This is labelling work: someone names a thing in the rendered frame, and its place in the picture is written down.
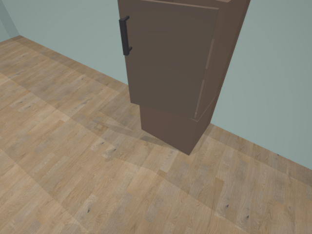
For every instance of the cupboard door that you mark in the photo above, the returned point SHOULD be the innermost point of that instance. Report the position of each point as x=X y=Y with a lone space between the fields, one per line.
x=170 y=46

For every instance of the handle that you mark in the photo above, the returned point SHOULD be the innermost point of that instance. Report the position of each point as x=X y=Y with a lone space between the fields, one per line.
x=124 y=36

